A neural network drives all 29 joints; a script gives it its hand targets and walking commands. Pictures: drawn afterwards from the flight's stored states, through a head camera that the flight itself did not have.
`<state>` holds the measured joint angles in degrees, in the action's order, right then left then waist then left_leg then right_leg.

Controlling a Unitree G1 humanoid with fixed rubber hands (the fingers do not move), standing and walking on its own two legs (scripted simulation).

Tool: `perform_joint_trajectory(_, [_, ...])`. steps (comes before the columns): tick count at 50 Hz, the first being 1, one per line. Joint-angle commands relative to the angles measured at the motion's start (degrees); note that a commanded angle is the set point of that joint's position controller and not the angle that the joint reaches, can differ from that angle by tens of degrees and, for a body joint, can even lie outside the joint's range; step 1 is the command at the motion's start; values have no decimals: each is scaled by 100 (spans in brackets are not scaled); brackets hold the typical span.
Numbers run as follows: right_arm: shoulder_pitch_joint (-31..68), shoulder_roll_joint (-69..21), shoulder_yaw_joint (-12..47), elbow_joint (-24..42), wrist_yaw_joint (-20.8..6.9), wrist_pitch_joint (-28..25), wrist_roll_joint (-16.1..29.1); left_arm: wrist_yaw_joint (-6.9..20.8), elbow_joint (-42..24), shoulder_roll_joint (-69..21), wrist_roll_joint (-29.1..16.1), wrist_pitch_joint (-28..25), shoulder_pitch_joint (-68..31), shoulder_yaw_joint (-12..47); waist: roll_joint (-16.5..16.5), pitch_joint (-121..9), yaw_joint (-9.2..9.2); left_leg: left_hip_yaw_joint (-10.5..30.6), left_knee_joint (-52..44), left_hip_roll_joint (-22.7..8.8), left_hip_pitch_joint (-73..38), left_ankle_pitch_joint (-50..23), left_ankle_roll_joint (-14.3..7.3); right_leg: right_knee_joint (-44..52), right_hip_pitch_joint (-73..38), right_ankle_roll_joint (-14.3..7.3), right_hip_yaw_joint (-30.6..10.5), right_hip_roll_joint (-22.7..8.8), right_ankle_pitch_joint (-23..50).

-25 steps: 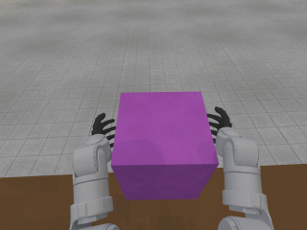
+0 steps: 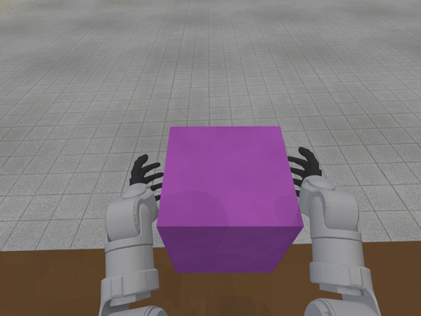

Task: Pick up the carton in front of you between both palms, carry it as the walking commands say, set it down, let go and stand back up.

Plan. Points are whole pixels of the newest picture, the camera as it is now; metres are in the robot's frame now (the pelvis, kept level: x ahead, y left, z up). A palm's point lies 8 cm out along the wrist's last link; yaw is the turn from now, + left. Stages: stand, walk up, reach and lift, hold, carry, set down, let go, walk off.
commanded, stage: carry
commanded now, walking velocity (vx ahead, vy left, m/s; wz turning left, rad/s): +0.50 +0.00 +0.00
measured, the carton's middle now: (224, 204) +0.33 +0.00 +0.04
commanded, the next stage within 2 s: none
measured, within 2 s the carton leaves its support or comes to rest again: neither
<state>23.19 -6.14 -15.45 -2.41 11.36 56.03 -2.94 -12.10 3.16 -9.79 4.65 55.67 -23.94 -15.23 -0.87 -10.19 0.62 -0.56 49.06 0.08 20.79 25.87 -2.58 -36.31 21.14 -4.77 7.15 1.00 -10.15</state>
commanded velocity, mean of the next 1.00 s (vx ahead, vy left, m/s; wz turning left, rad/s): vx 0.50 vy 0.00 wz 0.00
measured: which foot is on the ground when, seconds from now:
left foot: up 0.00-0.30, down 0.32-0.86, up 0.88-1.00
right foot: down 0.00-0.32, up 0.34-0.84, down 0.86-1.00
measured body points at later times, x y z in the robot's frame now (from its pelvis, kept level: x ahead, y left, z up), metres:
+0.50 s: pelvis +0.25 +0.08 -0.04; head +0.28 +0.09 +0.41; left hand +0.58 +0.21 +0.01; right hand +0.56 -0.10 +0.02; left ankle +0.25 +0.11 -0.77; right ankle +0.20 -0.07 -0.68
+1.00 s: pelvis +0.57 +0.06 -0.10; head +0.59 +0.07 +0.35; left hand +0.89 +0.23 -0.03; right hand +0.91 -0.08 -0.02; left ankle +0.47 +0.18 -0.72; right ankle +0.60 +0.04 -0.82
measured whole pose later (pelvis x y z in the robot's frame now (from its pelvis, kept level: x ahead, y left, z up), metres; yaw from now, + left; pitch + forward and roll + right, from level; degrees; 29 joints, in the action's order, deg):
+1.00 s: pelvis +0.57 +0.06 -0.10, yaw +0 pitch +4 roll +0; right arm 20.3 -7.9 -14.9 3.1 11.9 53.7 -0.4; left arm -12.1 -3.6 -7.9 0.0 54.6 -20.1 -12.5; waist 1.1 -3.6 3.3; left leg -0.1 75.6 1.1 30.1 26.5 -2.8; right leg -35.3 24.3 -10.5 8.9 4.9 -7.0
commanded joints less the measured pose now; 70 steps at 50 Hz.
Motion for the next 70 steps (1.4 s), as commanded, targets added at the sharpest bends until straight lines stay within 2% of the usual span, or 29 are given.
perform_joint_trajectory(1, [3052,-4594,3117,200,-25,-182,659,86,-779,-4196,-1032,-197,-3241,3427,566,-1084,452,15,595,-50,2644,487,-35,942,-2848,-1137,-3085,-1980,1713])
perform_joint_trajectory(5, [2964,-4589,3122,619,-31,-352,578,221,-1594,-4388,-1643,-377,-3856,4048,753,-1115,396,-207,-24,-122,1991,-861,-32,1144,-2257,-780,-2229,-1724,1765])
perform_joint_trajectory(10, [2236,-3787,3031,763,35,-296,344,98,-1167,-3860,-1369,-292,-2764,3961,772,-784,446,-480,-1632,94,981,-2409,-80,687,-2002,-354,-1178,-1133,2625])
perform_joint_trajectory(13, [2022,-3677,3018,727,-5,-241,423,53,-986,-3847,-1207,-219,-2514,3858,317,-1308,-192,-680,-2525,68,-1566,-3479,-120,-1204,-1085,162,-359,-621,2116])
perform_joint_trajectory(15, [1960,-3503,2881,510,13,-238,428,16,-887,-3814,-1079,-142,-2450,3708,-1419,-1776,-322,2370,-1771,-1945,-3609,-5510,-1018,-3463,1499,537,-396,234,-2372])
perform_joint_trajectory(17, [2214,-3580,2997,596,-3,-265,555,-24,-764,-3796,-995,-101,-2614,3553,-1378,-1647,-438,3796,-2194,-2256,-3322,-3529,-1419,-4383,2702,313,-792,163,-2628])
perform_joint_trajectory(20, [3095,-4634,3706,1159,-250,-419,1210,-10,-938,-4432,-955,-323,-2764,3469,-264,-1479,-283,2479,-2511,-1626,-2306,-2804,-980,-3512,2306,370,-824,-317,-1420])
perform_joint_trajectory(22, [3145,-4800,3854,1181,-361,-570,1342,12,-932,-4494,-857,-476,-2800,3512,-404,-1360,-244,2035,-2703,-1448,-1852,-3150,-631,-3036,1895,385,-658,-282,-1056])
perform_joint_trajectory(28, [2589,-4448,3898,1070,-329,-795,1193,37,-841,-4228,-620,-726,-2249,3513,-550,-1229,-400,1054,-2306,-1167,-2821,-5511,-584,-1921,2575,356,-479,-305,187])
perform_joint_trajectory(35, [2187,-4019,3744,1137,-151,-699,1055,-3,-1251,-3654,-770,-629,-2262,3534,-318,-621,-705,332,-2132,-551,-2763,-5534,-390,711,1548,112,301,218,2198])
perform_joint_trajectory(39, [2208,-3707,3710,1077,-8,-514,1017,-87,-1156,-3140,-724,-429,-2035,3240,-390,-1019,-189,-6,-188,-491,-2109,-5549,-112,1533,-567,-135,305,230,2741])
perform_joint_trajectory(40, [2270,-3649,3694,1051,12,-450,1035,-111,-1091,-3065,-665,-370,-1937,3133,-204,-1264,101,-183,688,-373,-1579,-4932,-2,1579,-1501,-146,158,7,2824])
perform_joint_trajectory(41, [2429,-3568,3649,1023,30,-369,1049,-126,-1001,-2970,-619,-311,-1823,3014,426,-1451,390,-300,1989,-86,-243,-3109,131,1029,-2755,-380,-687,-795,4364])
perform_joint_trajectory(42, [2431,-3639,3582,963,47,-280,1049,-150,-1003,-2851,-665,-258,-1949,3019,1604,-1854,350,-94,3415,521,1858,992,261,187,-4332,-1145,-2736,-2161,5653])
perform_joint_trajectory(43, [2370,-3542,3435,915,72,-230,1030,-166,-1021,-2896,-847,-199,-1994,3132,1339,-2246,357,404,4138,342,2533,962,117,342,-4474,-1571,-3746,-2574,4005])
perform_joint_trajectory(44, [2421,-3594,3336,1058,87,-216,1058,-151,-1095,-3099,-976,-182,-2144,3182,895,-2190,354,467,3977,144,2596,600,-25,715,-3946,-1581,-3798,-2405,2467])
perform_joint_trajectory(45, [2628,-3753,3267,1234,83,-238,1022,-81,-1372,-3552,-1262,-224,-2590,3494,405,-1817,397,389,3518,11,2697,426,-50,1102,-3306,-1570,-3740,-2190,1093])
perform_joint_trajectory(47, [2841,-4035,3183,1211,47,-273,908,76,-1542,-4074,-1609,-277,-3172,3833,-263,-1169,209,246,2427,-225,1997,-54,-49,1442,-1773,-1153,-3032,-1818,1065])
perform_joint_trajectory(48, [2559,-4073,3028,844,53,-274,727,141,-1527,-4101,-1680,-289,-3334,3929,-152,-1059,74,153,2018,-250,1752,-232,-3,1662,-1410,-841,-2669,-1663,1027])
perform_joint_trajectory(51, [2419,-4234,3157,793,15,-406,517,229,-1493,-4200,-1671,-421,-3325,3999,574,-1180,208,6,1425,-294,1962,-787,38,1509,-1696,-876,-2333,-1552,2222])
perform_joint_trajectory(55, [2533,-4199,3385,982,-4,-551,557,248,-1266,-4138,-1505,-508,-2767,3926,662,-1200,350,-273,340,-248,2334,-1984,10,1230,-2494,-428,-1416,-1134,3951])
perform_joint_trajectory(60, [2351,-4045,3463,1064,14,-533,601,177,-1277,-3835,-1316,-548,-2375,3820,741,-870,595,-824,-1451,159,2058,-2829,-46,934,-3102,-234,-929,-654,4222])
perform_joint_trajectory(63, [2184,-3882,3398,1061,44,-442,582,135,-1305,-3662,-1291,-500,-2261,3793,943,-1044,247,-1129,-2423,525,286,-3316,-144,67,-2584,-80,-555,-596,4765])
perform_joint_trajectory(64, [2078,-3817,3359,1024,43,-405,572,120,-1278,-3620,-1264,-462,-2272,3785,766,-1301,-90,-1071,-2758,415,-796,-3578,-212,-771,-2130,70,-388,-515,4360])
perform_joint_trajectory(65, [1995,-3711,3322,955,43,-361,572,101,-1264,-3554,-1241,-415,-2302,3756,344,-1671,-399,-503,-2404,-339,-2347,-4390,-425,-1832,-1008,292,-285,-432,3003])
perform_joint_trajectory(66, [1940,-3576,3266,903,64,-338,578,86,-1360,-3590,-1265,-358,-2362,3758,-904,-2165,-471,1623,-1602,-1988,-3933,-6702,-1208,-3361,806,479,-444,107,-1042])
perform_joint_trajectory(67, [1871,-3548,3242,843,102,-318,600,48,-1371,-3518,-1244,-311,-2306,3762,-1330,-2646,-571,3071,-1857,-2468,-4560,-5668,-1760,-4620,1894,489,-801,421,-2383])
perform_joint_trajectory(68, [1904,-3836,3421,954,80,-317,799,17,-1397,-3573,-1191,-321,-2204,3601,-737,-2650,-525,2835,-2179,-2171,-4505,-3832,-1716,-4927,2381,344,-1073,191,-2056])
perform_joint_trajectory(70, [2372,-4318,3701,1180,-25,-391,1112,36,-1447,-3850,-1195,-354,-2435,3507,-152,-1939,-499,2310,-2613,-1810,-3264,-3027,-1305,-3909,2326,312,-1074,-220,-1460])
